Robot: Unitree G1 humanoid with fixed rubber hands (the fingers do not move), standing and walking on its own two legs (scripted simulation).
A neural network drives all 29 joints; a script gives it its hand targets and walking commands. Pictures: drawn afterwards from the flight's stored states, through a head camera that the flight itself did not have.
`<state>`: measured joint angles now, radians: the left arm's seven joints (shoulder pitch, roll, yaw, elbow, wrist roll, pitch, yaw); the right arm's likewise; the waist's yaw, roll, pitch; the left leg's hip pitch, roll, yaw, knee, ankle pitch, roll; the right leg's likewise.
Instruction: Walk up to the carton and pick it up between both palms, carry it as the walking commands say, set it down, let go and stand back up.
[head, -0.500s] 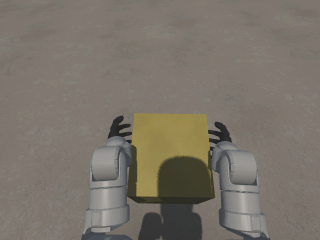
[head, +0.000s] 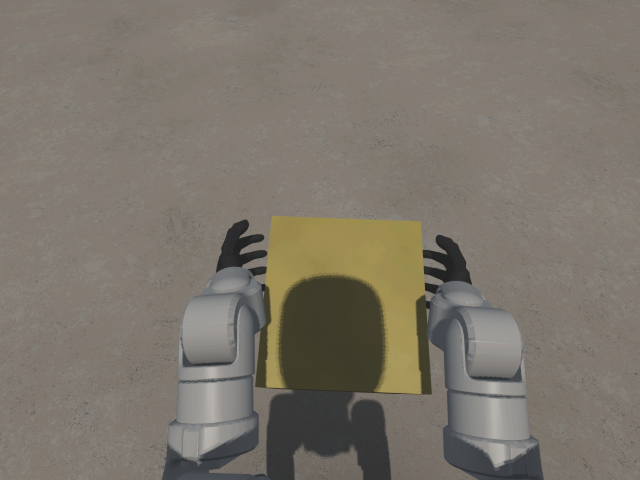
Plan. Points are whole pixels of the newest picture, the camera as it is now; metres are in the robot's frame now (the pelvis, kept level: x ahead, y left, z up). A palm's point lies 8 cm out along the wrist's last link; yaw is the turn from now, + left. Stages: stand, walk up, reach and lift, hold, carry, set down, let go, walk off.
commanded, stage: carry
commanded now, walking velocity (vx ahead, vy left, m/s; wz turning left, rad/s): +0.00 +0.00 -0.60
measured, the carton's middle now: (340, 315) +0.34 +0.01 +0.00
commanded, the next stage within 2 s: none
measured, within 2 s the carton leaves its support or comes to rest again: neither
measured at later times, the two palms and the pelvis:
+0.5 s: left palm (285, 304) +0.29 +0.06 +0.12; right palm (547, 373) +0.22 -0.18 +0.11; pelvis -0.07 +0.02 +0.02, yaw -18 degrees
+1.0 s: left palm (467, 401) +0.20 -0.11 +0.11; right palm out of the picture +0.04 -0.30 +0.10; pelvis -0.15 +0.01 +0.01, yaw -36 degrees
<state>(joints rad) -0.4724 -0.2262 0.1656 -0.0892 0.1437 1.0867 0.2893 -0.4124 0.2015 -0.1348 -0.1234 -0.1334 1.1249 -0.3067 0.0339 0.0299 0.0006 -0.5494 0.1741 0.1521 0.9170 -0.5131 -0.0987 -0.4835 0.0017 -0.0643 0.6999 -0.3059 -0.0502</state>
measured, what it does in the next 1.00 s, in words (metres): walks backwards, turning right: left foot, then right foot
